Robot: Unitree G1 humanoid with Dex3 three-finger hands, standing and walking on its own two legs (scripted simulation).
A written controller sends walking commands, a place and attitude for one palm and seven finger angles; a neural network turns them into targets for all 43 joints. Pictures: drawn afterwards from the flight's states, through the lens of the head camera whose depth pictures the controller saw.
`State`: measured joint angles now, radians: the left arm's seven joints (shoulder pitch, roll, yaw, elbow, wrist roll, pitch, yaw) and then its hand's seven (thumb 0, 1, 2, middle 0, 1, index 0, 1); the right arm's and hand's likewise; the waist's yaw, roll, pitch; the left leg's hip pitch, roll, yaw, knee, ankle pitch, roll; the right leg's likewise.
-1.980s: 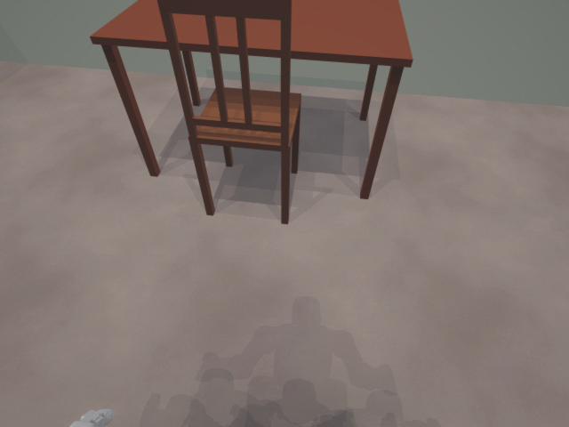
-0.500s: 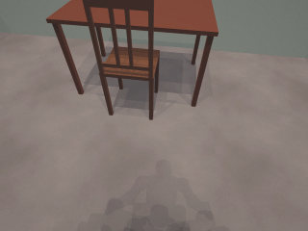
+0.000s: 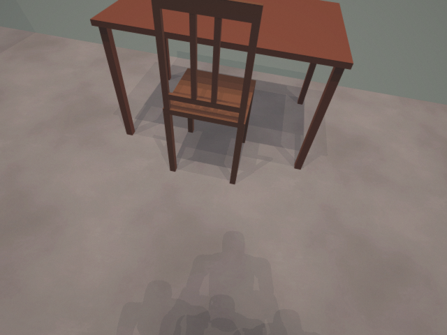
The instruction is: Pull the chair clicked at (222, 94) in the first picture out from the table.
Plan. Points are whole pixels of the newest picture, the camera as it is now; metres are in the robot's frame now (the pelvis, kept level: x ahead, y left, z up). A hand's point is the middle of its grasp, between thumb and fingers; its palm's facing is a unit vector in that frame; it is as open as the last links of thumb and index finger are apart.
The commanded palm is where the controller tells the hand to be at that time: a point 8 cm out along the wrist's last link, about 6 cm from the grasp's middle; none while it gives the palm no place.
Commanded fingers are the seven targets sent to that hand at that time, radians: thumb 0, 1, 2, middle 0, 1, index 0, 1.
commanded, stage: walk to a spot facing it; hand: left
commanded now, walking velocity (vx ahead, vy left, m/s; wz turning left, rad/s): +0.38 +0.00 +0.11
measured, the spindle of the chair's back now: (193, 60) +1.08 +0.14 -0.06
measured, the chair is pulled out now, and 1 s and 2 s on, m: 0.00 0.00 0.00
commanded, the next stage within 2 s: turn to face it in 0.38 s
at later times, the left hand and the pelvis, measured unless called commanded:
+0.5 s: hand (158, 270) +0.29 +0.15 -0.17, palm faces +0.16 -0.97 -0.19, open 7.3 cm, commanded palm none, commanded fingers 0.00 0.90 0.90 -0.20 -0.30 -0.20 -0.30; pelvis +0.22 -0.03 -0.01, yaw +9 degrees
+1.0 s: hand (150, 251) +0.34 +0.18 -0.17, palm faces +0.05 -0.98 -0.21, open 7.4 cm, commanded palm none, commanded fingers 0.00 0.90 0.90 -0.20 -0.30 -0.20 -0.30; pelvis +0.33 +0.00 -0.01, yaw -2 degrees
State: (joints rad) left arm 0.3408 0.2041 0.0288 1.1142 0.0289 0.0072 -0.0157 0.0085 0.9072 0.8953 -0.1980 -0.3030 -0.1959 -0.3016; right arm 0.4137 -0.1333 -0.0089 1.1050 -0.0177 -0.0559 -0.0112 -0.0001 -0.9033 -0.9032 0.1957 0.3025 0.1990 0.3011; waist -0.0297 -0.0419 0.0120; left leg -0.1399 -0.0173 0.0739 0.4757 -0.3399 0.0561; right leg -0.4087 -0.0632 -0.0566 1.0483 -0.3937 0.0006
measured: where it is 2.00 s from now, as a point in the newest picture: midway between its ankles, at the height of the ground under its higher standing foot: (225, 282)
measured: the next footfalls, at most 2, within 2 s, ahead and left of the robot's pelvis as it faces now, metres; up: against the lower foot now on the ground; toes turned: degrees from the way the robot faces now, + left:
right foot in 0.32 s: +0.30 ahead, -0.14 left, +0.00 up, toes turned -4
left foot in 0.66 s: +0.38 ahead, +0.12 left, +0.00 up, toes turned +17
